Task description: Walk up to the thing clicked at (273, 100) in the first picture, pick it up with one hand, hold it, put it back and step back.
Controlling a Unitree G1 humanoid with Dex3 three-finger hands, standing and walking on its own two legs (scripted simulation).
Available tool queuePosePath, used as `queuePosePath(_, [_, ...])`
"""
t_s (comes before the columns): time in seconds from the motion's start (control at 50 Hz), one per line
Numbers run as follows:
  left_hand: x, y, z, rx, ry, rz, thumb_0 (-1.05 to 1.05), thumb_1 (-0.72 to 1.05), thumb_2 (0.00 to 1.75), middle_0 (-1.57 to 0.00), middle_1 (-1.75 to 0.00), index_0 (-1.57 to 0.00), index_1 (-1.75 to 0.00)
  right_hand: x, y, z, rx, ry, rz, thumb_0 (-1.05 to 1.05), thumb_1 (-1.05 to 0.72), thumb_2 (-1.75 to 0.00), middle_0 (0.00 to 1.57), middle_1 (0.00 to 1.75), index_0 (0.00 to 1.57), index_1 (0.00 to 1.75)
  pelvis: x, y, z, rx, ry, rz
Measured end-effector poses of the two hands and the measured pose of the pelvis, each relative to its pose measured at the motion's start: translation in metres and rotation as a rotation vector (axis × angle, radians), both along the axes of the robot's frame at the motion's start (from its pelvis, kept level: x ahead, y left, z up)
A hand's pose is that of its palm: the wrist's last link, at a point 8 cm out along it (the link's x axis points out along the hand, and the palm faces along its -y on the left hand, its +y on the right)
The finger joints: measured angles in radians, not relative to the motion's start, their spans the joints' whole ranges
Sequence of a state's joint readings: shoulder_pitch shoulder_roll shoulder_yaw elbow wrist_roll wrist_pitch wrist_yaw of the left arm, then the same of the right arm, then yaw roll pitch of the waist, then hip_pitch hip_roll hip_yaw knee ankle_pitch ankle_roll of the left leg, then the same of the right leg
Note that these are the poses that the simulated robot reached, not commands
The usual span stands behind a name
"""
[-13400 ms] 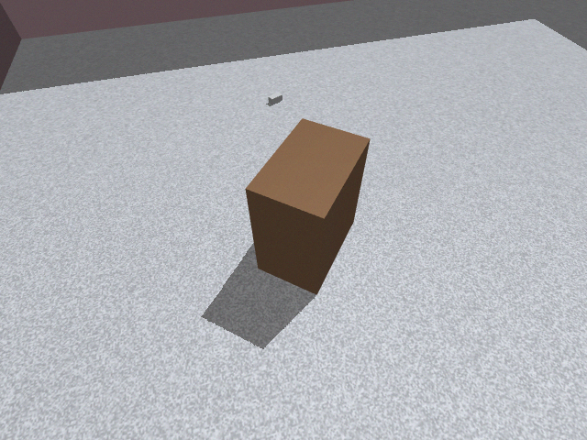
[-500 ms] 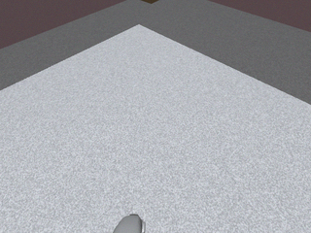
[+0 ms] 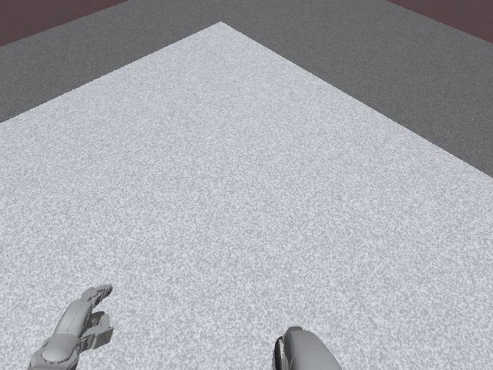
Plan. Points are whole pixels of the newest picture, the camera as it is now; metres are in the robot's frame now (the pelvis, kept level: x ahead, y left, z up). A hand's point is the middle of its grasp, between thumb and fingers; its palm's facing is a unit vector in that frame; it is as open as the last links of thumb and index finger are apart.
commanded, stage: walk up
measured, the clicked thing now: out of the picture +0.50 +1.47 -0.75
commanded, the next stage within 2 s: none
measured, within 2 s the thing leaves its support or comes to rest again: neither
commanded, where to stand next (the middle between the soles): +0.29 -0.03 m, yaw +72 degrees
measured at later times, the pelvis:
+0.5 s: pelvis +0.18 -0.05 -0.01, yaw +21 degrees
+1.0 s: pelvis +0.26 -0.10 -0.04, yaw +42 degrees
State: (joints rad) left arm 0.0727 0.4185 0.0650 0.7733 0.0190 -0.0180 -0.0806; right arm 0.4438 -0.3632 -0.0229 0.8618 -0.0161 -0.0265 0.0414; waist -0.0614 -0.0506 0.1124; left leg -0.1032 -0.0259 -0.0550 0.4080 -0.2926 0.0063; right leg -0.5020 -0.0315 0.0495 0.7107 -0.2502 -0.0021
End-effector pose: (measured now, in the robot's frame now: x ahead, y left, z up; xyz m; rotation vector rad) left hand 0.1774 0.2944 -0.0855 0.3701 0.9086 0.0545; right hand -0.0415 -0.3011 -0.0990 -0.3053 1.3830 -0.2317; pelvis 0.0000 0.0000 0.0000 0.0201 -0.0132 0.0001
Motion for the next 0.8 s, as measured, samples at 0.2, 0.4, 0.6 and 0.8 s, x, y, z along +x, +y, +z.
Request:
queuePosePath(0.2, [0.025,-0.036,0.02,0.014,-0.079,0.189,0.0,0.9,0.9,-0.2,-0.3,-0.2,-0.3,0.171,-0.067,-0.007,-0.028,-0.078,0.222,0.01,-0.91,-0.9,0.2,0.3,0.2,0.3,0.074,-0.048,0.002,0.034,-0.02,0.17])
queuePosePath(0.4, [-0.057,-0.022,0.001,0.025,0.105,0.492,0.0,0.9,0.9,-0.2,-0.3,-0.2,-0.3,0.364,-0.055,0.024,-0.051,-0.249,0.476,0.0,-0.91,-0.9,0.2,0.3,0.2,0.3,0.145,-0.061,0.005,-0.001,-0.041,0.299])
queuePosePath(0.6, [-0.079,-0.032,-0.065,-0.074,0.31,0.646,0.01,0.91,0.9,-0.2,-0.3,-0.2,-0.3,0.489,0.017,0.013,-0.094,-0.351,0.662,0.0,-0.91,-0.9,0.2,0.3,0.2,0.3,0.203,-0.039,-0.029,0.001,-0.019,0.429])
queuePosePath(0.8, [-0.016,-0.045,-0.048,-0.08,0.171,0.685,0.0,0.9,0.9,-0.2,-0.3,-0.2,-0.3,0.511,0.042,0.007,-0.002,-0.292,0.74,0.0,-0.9,-0.9,0.21,0.3,0.21,0.3,0.241,-0.054,-0.016,-0.015,-0.035,0.576])
